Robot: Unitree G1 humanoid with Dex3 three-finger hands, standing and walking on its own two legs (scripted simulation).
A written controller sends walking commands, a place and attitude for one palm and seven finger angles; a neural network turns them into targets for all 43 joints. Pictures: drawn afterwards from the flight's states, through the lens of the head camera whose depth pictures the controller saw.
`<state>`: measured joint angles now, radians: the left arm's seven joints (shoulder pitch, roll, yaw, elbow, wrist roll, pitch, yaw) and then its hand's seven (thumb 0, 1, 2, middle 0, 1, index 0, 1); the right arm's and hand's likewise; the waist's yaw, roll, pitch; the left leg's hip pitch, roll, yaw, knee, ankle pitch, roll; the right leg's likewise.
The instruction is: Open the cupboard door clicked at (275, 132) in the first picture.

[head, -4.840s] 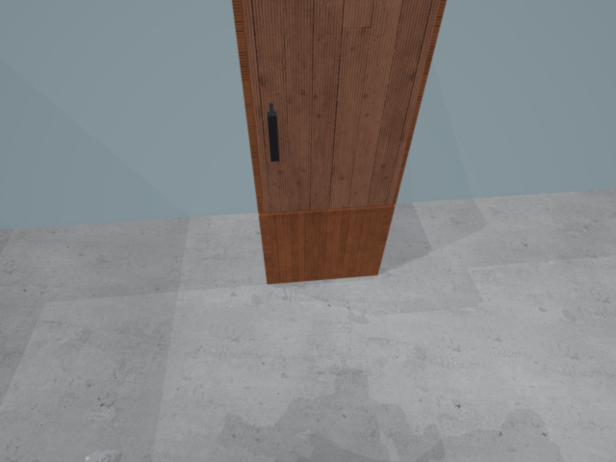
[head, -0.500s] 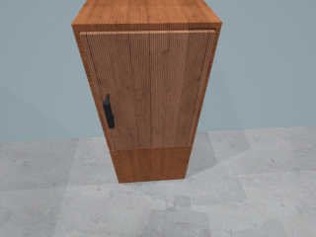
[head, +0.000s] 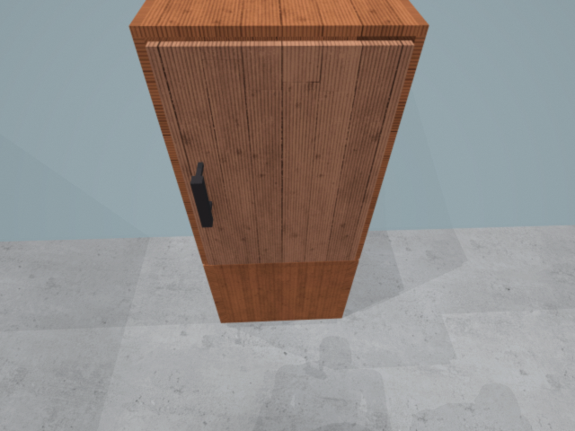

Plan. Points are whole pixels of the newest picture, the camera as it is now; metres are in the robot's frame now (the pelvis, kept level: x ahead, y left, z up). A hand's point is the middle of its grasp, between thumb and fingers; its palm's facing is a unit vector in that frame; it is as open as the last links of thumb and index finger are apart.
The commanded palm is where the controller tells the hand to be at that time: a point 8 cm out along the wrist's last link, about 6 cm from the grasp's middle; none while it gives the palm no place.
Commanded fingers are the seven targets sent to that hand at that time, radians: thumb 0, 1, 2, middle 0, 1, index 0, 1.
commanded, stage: look again from close up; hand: left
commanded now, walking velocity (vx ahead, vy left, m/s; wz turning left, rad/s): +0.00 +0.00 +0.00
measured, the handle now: (203, 195) +0.56 +0.20 -0.04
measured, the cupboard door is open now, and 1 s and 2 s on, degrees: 0 0 0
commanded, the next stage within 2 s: raise the hand with hooked fingers in 0.40 s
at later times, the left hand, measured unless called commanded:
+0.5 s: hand out of the picture +0.06 +0.21 -0.17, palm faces -0.03 -0.97 -0.23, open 7.4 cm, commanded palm +0.12 +0.25 -0.07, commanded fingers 0.00 0.88 0.89 -0.20 -0.31 -0.20 -0.31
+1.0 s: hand (142, 416) +0.16 +0.21 -0.07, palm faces +0.15 -0.99 -0.04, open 9.0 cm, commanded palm +0.16 +0.27 -0.05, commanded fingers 0.00 0.29 0.64 -0.24 -0.69 -0.24 -0.69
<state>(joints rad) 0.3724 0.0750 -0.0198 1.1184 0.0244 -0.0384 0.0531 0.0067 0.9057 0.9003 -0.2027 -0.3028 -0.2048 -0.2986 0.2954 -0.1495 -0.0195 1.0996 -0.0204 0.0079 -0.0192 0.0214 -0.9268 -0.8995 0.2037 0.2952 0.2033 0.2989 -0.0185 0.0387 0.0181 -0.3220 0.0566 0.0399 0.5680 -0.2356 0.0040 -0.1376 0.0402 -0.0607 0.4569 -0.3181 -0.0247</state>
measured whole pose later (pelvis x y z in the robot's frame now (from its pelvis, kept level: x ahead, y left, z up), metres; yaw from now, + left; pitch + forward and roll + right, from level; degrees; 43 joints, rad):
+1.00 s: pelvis -0.04 -0.02 -0.11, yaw +1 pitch +14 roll -2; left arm 0.34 0.23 0.25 0.15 -0.30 -0.47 -0.29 0.02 0.51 0.74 -0.23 -0.55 -0.23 -0.55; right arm 0.16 -0.25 -0.03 0.53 0.02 -0.23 -0.08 0.01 -0.90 -0.90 0.20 0.30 0.20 0.30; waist 0.04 0.00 -0.15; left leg -1.03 0.06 -0.03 1.24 -0.45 -0.01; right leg -0.87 0.03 -0.12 1.25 -0.62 -0.06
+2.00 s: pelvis -0.04 +0.02 -0.07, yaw +1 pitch +14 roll -4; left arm 0.04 0.37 0.37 0.35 -0.33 -0.36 -0.39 -0.01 -0.49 0.31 -0.30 -1.19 -0.30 -1.19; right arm 0.26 -0.25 0.04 0.56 0.02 -0.16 -0.07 0.01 -0.90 -0.90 0.21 0.30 0.21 0.30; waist 0.00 0.02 -0.13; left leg -0.93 0.04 0.01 1.08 -0.40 0.05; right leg -0.76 0.01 -0.08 1.04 -0.52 0.00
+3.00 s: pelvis -0.03 +0.01 -0.08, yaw +0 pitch +15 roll -3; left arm -0.19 0.40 0.40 0.56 -0.30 -0.36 -0.41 -0.01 -0.50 0.30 -0.30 -1.20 -0.31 -1.20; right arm 0.26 -0.27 0.03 0.60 0.02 -0.14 -0.08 0.01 -0.90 -0.90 0.21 0.30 0.21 0.30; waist -0.02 0.03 -0.13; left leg -0.96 0.05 0.00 1.10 -0.41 0.02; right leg -0.80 0.03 -0.08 1.08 -0.55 -0.02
